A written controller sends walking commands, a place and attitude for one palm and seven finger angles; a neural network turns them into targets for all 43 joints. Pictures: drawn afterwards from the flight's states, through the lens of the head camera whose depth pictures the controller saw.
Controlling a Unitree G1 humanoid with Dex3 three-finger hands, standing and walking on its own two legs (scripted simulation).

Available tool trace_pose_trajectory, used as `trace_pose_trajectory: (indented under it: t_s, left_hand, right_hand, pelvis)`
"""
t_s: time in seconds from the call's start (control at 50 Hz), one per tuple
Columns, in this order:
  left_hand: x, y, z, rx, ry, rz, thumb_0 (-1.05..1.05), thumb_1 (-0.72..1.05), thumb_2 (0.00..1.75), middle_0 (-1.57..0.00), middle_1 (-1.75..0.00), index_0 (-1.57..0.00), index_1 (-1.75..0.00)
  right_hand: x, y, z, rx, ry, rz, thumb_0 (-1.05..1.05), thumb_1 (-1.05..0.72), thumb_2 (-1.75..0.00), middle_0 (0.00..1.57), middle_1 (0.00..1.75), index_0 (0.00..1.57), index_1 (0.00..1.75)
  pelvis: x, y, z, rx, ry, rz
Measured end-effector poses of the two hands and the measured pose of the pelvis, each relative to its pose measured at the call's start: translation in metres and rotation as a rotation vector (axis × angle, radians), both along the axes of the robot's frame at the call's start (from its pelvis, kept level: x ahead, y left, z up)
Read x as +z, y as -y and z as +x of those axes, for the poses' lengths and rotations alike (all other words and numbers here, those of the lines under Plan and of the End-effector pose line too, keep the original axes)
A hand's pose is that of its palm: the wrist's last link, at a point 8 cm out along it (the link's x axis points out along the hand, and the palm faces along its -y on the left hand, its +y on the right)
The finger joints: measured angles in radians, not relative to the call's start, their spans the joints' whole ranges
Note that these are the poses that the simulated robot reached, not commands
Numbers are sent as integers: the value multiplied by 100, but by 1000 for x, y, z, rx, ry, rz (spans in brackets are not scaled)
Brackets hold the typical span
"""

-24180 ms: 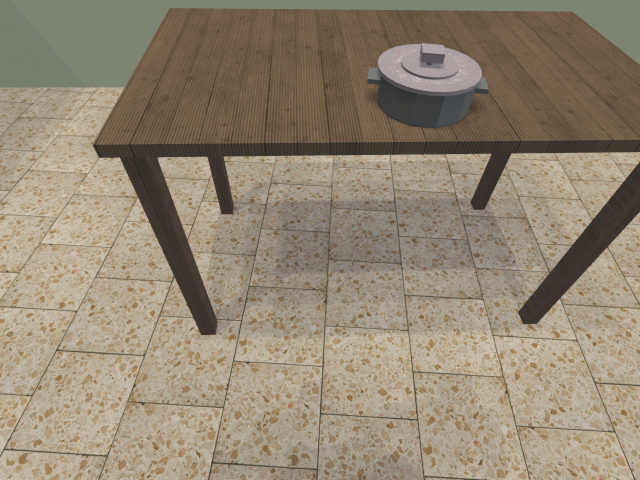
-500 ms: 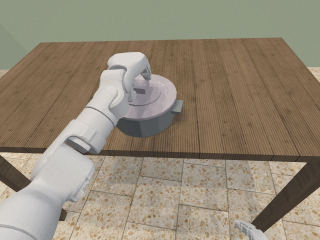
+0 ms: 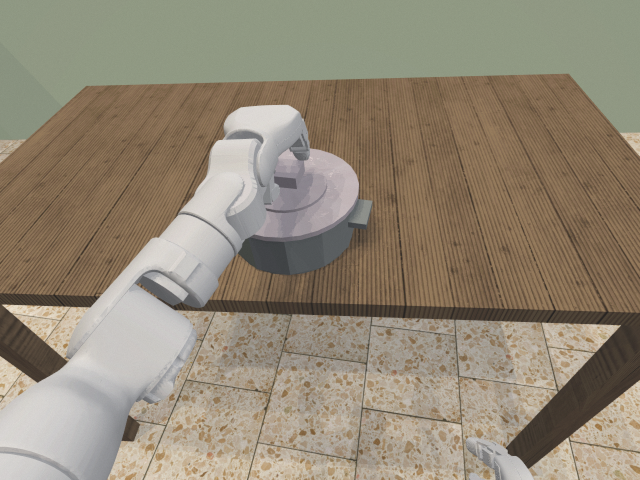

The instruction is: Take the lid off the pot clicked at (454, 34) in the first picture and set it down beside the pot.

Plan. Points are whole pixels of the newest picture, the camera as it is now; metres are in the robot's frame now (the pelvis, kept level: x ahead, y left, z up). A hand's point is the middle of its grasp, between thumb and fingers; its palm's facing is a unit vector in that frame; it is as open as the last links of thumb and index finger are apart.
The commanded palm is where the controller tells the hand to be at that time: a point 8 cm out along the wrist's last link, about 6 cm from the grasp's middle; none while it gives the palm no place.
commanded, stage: raise the hand to come down again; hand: left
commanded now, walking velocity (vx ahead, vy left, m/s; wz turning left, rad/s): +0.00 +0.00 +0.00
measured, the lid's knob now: (286, 173) +0.49 +0.06 +0.15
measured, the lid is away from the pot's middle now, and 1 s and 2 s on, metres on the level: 0.01 0.00 0.00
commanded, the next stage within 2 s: move the open hand above the knob in 1.10 s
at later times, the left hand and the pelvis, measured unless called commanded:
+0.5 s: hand (285, 161) +0.46 +0.06 +0.19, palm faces -0.14 -0.05 -0.99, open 10.2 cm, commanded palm +0.43 +0.07 +0.25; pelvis +0.02 +0.00 +0.00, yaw -1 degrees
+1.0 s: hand (278, 151) +0.46 +0.06 +0.21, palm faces -0.14 -0.05 -0.99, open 10.2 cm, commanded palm +0.43 +0.07 +0.27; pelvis +0.02 -0.01 +0.00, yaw +0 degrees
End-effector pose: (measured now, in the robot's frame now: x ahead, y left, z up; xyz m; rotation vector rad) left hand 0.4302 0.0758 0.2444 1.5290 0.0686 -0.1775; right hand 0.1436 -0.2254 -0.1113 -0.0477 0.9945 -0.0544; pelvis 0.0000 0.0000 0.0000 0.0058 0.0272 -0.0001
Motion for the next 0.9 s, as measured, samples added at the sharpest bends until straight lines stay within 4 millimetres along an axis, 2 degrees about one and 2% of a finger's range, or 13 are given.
trace_pose_trajectory:
  t_s: [0.38, 0.72, 0.9]
  left_hand:
    - [-4, 14, 17, -60, -21, -34, 0, -32, 145, -84, -9, -84, -9]
    - [13, 10, 10, -66, 43, -35, 0, -31, 143, -84, -9, -84, -9]
    - [20, 9, 9, -49, 39, -19, 0, -32, 146, -84, -9, -84, -9]
  right_hand:
    - [-2, 3, 4, -28, 1, 8, 1, -91, -90, 20, 30, 20, 30]
    - [12, 0, 52, 37, 84, 26, 1, -91, -90, 20, 30, 20, 30]
    - [15, -1, 59, 52, 100, 30, 1, -91, -90, 20, 30, 20, 30]
  pelvis:
    - [3, -2, 14, -23, -9, 4]
    - [3, 4, 19, -12, -11, 7]
    - [3, 8, 17, -6, -10, 8]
